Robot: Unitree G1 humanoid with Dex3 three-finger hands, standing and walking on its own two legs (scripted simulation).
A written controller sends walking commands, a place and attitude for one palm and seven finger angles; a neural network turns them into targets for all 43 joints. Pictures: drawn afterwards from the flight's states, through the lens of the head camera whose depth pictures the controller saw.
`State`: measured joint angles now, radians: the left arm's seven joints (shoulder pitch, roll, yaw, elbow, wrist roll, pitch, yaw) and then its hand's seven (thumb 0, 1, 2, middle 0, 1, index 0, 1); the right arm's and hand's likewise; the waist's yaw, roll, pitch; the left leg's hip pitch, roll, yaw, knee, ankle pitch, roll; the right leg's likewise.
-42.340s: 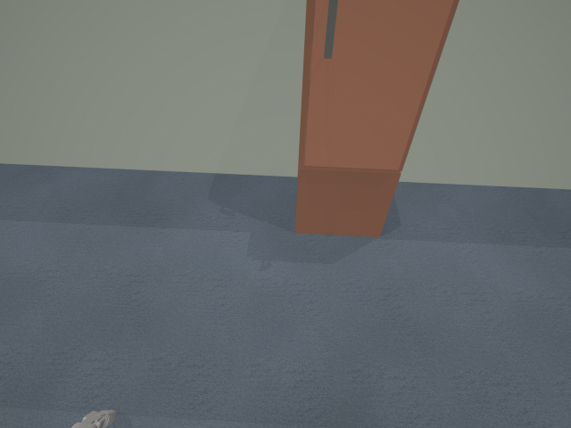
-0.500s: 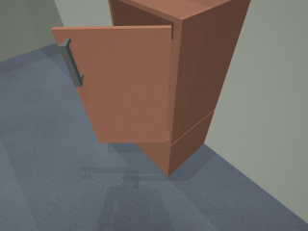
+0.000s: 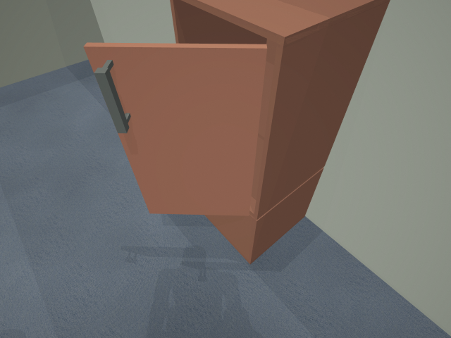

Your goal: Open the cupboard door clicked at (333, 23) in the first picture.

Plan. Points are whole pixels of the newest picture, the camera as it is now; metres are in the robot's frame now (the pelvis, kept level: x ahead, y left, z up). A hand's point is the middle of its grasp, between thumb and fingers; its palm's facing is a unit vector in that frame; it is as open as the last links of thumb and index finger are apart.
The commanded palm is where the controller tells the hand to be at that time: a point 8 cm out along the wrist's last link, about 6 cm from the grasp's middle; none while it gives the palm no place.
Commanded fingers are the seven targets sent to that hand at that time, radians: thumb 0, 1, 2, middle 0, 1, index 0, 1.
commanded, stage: look again from close up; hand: left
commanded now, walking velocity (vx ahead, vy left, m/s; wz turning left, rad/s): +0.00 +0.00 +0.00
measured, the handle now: (116, 97) +0.54 +0.27 +0.15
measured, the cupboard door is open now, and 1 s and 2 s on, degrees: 48 48 48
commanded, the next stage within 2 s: raise the hand with hooked fingers in 0.20 s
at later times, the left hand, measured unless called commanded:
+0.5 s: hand (126, 276) +0.22 +0.19 -0.01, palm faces +0.24 -0.96 -0.14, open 7.5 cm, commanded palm +0.13 +0.23 -0.04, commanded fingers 0.00 0.64 0.79 -0.22 -0.47 -0.22 -0.47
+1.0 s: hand (111, 276) +0.21 +0.20 +0.04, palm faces -0.05 -0.99 -0.11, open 10.3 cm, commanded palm +0.17 +0.27 +0.04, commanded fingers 0.00 0.06 0.54 -0.26 -0.84 -0.26 -0.84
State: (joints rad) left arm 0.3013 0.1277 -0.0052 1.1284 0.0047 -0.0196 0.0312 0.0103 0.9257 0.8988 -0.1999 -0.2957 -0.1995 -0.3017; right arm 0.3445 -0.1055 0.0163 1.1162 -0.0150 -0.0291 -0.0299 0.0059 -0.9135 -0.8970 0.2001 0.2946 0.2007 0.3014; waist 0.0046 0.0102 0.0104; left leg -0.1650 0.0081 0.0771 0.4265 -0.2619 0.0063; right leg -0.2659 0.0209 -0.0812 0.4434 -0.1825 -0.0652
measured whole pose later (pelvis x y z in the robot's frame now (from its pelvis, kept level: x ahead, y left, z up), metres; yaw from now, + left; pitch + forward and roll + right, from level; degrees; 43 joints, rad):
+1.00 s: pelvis -0.01 +0.01 -0.05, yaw +4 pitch +7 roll -2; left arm 0.28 0.27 0.15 -0.04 -0.27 -0.39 -0.36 0.01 0.28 0.64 -0.24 -0.69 -0.24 -0.70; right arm 0.18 -0.20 0.08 0.58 0.04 -0.22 -0.05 0.02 -0.91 -0.90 0.20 0.30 0.21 0.30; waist 0.04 0.03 -0.06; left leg -0.58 0.01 -0.01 0.94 -0.49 0.01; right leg -0.61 -0.01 -0.17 0.87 -0.38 -0.06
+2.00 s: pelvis +0.01 +0.02 +0.00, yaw +3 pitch -1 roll -1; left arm -0.26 0.53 0.47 0.31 -0.32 0.14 -0.47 -0.01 -0.50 0.30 -0.30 -1.20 -0.30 -1.20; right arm 0.23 -0.28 0.10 0.63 0.08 -0.22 -0.10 0.02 -0.91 -0.90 0.21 0.30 0.21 0.30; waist 0.05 0.05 -0.01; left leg -0.17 -0.02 0.03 0.50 -0.31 0.04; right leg -0.23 -0.01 -0.12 0.47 -0.22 -0.03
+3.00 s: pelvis +0.01 +0.01 +0.00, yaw +1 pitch +1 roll +0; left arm -0.45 0.55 0.47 0.60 -0.26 0.05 -0.46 -0.01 -0.50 0.30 -0.30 -1.20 -0.30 -1.20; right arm 0.27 -0.30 0.07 0.63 0.08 -0.20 -0.11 0.02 -0.91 -0.90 0.20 0.30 0.21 0.30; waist 0.00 0.04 -0.01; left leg -0.22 0.00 0.05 0.51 -0.31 0.02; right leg -0.30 0.01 -0.10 0.50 -0.22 -0.05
